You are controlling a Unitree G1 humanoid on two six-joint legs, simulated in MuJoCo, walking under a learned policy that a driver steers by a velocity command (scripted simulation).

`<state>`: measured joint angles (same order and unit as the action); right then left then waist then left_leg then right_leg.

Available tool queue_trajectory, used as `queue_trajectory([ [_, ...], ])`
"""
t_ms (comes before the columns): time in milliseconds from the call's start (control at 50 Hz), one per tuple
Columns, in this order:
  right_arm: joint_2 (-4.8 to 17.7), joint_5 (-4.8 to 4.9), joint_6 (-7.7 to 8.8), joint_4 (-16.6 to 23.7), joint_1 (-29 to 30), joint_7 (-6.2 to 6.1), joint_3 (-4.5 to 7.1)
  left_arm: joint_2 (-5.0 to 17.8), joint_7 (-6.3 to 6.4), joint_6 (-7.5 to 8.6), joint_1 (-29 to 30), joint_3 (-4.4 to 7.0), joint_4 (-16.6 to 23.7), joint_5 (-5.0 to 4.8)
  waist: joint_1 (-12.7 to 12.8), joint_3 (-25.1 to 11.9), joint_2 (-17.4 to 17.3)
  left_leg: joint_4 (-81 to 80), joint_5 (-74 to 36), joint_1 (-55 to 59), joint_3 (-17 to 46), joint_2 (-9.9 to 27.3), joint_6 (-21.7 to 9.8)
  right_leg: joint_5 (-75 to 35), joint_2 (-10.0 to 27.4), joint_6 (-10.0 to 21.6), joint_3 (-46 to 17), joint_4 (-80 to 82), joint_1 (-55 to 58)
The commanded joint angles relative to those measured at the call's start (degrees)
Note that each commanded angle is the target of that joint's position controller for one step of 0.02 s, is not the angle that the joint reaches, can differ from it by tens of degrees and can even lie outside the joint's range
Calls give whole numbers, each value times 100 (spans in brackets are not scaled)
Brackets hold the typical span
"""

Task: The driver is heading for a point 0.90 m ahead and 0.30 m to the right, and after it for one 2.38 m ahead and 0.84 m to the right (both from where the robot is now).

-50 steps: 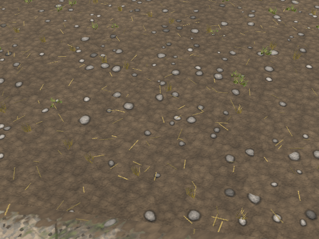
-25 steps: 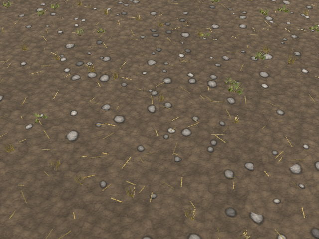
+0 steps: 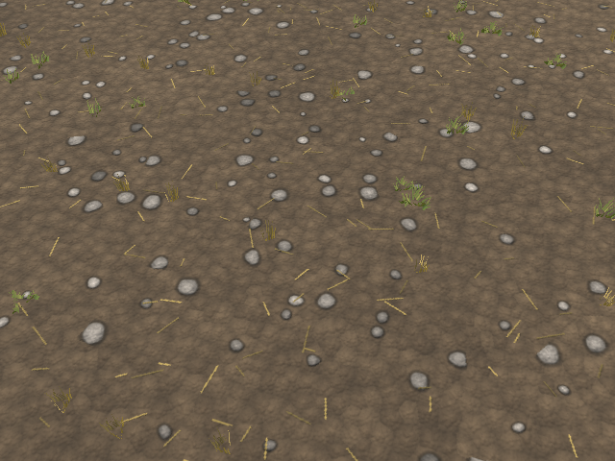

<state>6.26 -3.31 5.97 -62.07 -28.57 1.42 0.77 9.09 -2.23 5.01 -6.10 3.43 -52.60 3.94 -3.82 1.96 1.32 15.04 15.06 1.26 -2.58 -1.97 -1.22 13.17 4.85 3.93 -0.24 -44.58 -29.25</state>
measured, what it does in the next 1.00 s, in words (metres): goes down: right foot, then left foot 0.19 m lower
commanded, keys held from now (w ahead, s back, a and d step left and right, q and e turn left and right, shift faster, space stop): w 0.66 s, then w+e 0.34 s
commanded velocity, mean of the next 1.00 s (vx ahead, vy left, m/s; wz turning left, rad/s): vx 0.49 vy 0.00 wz -0.10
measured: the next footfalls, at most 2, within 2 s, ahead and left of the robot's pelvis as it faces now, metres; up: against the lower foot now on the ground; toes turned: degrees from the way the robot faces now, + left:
right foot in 0.10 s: +0.16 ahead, -0.13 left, +0.00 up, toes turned -3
left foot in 0.76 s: +0.53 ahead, +0.13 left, -0.19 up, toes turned +1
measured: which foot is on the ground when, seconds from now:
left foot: down 0.00-0.10, up 0.12-0.74, down 0.76-1.00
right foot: up 0.00-0.08, down 0.10-0.76, up 0.78-1.00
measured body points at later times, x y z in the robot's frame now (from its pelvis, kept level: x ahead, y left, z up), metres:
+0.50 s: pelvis +0.21 -0.05 -0.03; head +0.22 -0.05 +0.42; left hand +0.05 +0.10 -0.17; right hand +0.38 -0.23 -0.16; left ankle +0.41 +0.13 -0.70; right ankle +0.13 -0.13 -0.74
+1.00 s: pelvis +0.53 +0.01 -0.20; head +0.54 +0.01 +0.25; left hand +0.67 +0.26 -0.32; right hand +0.50 -0.23 -0.35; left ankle +0.49 +0.13 -0.93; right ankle +0.62 -0.14 -0.84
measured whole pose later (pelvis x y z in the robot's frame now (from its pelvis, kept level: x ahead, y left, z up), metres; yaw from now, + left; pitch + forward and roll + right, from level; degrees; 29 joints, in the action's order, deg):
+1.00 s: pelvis +0.53 +0.01 -0.20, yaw -6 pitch +2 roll +3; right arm 11.6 -1.0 4.5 -59.8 -19.3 -0.4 2.1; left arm 13.2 2.3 3.7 -10.6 4.2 -49.4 -1.7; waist 0.0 -1.9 2.4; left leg 27.8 18.7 -11.3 -8.1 -0.3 -0.5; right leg 7.6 5.1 0.3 -3.2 -68.2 -47.4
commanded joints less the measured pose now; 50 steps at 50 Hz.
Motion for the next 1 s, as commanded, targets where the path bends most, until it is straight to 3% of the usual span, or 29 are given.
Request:
queue_trajectory([
  [20,1161,-78,88,420,642,152,182,297,-81,72,-270,23,184,-35,522,442,-490,-497,-580,-2057,610,1340,-1140,-735,-201,-95,223,316,1521],
  [80,974,-37,22,307,449,121,135,727,23,220,-580,203,138,-66,682,361,-319,546,-844,-1862,699,1311,-1026,-550,-384,158,402,876,2174],
  [100,770,-102,38,249,269,110,97,1068,82,314,-1363,330,-69,-113,905,-152,181,1983,-827,-2093,318,818,-682,-1106,-73,476,-93,1038,3091],
  [120,11,-175,82,320,-556,113,-74,1491,92,296,-2535,368,-242,-70,924,-1670,1620,4040,1516,-3086,-5,-156,-167,-1979,1155,1762,-2175,1681,5164],
  [140,288,-55,137,633,301,198,44,1114,7,318,-3477,266,-614,130,1478,-1132,1588,5840,2318,-4690,668,-456,-252,-325,1625,2024,-4098,2779,5242],
  [160,699,45,175,796,997,113,198,1107,8,373,-2918,287,-584,98,1384,80,735,6506,1475,-5337,1267,-140,-476,742,1613,1677,-3800,2977,4034],
  [180,723,14,171,754,959,-15,210,939,26,331,-2010,246,-433,-14,962,234,102,6676,793,-5011,1085,307,-537,1004,1543,1587,-3154,2967,3108],
  [220,266,-158,119,816,901,-142,103,61,126,285,-1611,-5,-383,10,554,276,-83,6319,-168,-4483,1205,700,-649,749,1206,1422,-2328,3064,2110],
  [260,124,-152,-5,854,872,-84,64,-319,253,285,-1448,-109,-337,70,416,303,-88,5621,-697,-4227,1105,795,-596,252,880,1219,-1665,3294,1682],
  [360,224,-269,-153,1195,1273,285,-16,38,160,285,-2322,-152,-746,230,528,182,-4,4811,-2290,-4129,540,871,-221,-532,469,1171,-748,2644,841],
  [380,305,-257,-140,1337,1543,285,-42,-107,197,298,-2650,-224,-1031,297,646,265,-178,4265,-3151,-5233,1204,1168,-146,-574,732,1266,-1191,2399,1651],
  [440,511,-266,-75,1480,2055,209,-74,-135,345,345,-2991,-368,-990,64,919,-20,-166,2446,-4885,-4925,708,1061,-70,-191,244,1120,-779,1647,1640],
  [460,415,-291,-138,1502,2155,177,-78,-157,307,287,-3164,-447,-954,126,977,28,61,2547,-5082,-4124,380,993,-78,231,90,1071,-636,1606,860],
  [520,583,-364,-263,1697,2335,211,-47,-162,213,242,-3518,-576,-958,98,1029,540,15,2681,-4485,-4288,457,950,-89,1122,471,1285,-1261,1234,696],
  [620,534,-260,-252,1992,3423,255,-153,4,304,241,-4086,-597,-1136,-99,1493,947,83,1204,-3281,-4524,422,959,22,997,487,1243,-1752,520,1959],
  [640,847,1044,-152,2241,4193,294,80,811,523,39,-3086,-172,-942,-681,1391,1172,-11,1558,-2861,-4496,773,735,62,350,683,1019,-1855,114,1618],
  [660,753,1079,-108,2210,4054,338,23,774,599,-54,-3188,-192,-922,-640,1361,936,-67,1325,-2890,-4647,786,761,33,9,637,930,-1773,-209,2126],
  [700,722,802,-36,1934,3383,429,48,492,607,-221,-3194,-137,-968,-568,1261,569,163,306,-3286,-3418,924,907,-124,-520,341,666,-1501,-1013,2169],
  [740,1075,582,-75,1133,1322,357,291,193,417,-174,-3037,-168,-1026,-461,390,-514,-375,71,-4640,-385,-12,517,-162,-1446,-219,398,-914,-3151,1256],
  [760,1145,486,-193,707,-10,280,352,111,327,-70,-2958,-119,-1115,-513,-263,-758,-793,622,-5350,1701,566,1171,-462,1759,-816,76,-778,-5255,-724],
  [780,1333,255,-153,501,-481,164,262,-226,264,66,-3383,-195,-1063,-723,-208,-1534,-1526,2710,-7565,3217,795,1971,-566,4010,-924,-40,-973,-7091,-2263],
  [800,1450,374,-128,619,-388,85,327,306,265,189,-3442,-142,-753,-840,-238,-2276,-1723,2826,-6938,3512,1504,2384,-1042,3228,-547,-195,-1234,-6696,-2801],
  [820,1792,417,-184,594,-382,58,481,336,318,201,-2857,-137,-384,-914,-339,-2210,-1560,2069,-4344,3194,2368,2833,-1613,2853,-391,-299,-984,-6867,-3460],
  [860,1207,353,-99,694,640,5,291,272,552,75,-1844,-64,32,-805,166,-1394,-128,507,-1192,836,2701,2845,-1467,811,-79,-208,-525,-6299,-3344],
  [880,1346,297,-37,674,979,-29,321,30,578,-34,-1871,-113,60,-755,440,-952,-467,450,-1207,-57,3133,3168,-1621,540,130,-227,-634,-6130,-3201],
  [900,981,311,-5,769,1543,-60,185,-152,548,-176,-1639,-127,113,-664,739,16,-261,208,-1908,-1597,2196,2734,-1244,268,218,-315,-832,-5054,-2719],
  [920,796,254,-33,833,1772,-71,134,-95,519,-239,-1702,-68,136,-623,860,201,-380,73,-1633,-2345,1299,2238,-938,71,308,-339,-865,-3958,-2006],
  [960,1110,190,-2,879,2136,-208,194,264,490,-149,-1257,49,426,-517,923,338,-852,-230,-2315,-2953,384,1680,-796,-694,257,-450,-678,-2152,-1176],
  [1000,1361,236,49,838,1849,-335,269,247,305,-93,-851,13,601,-487,805,-31,-747,-217,-2645,-2560,41,1612,-784,-1595,200,-325,-414,-869,-621],
])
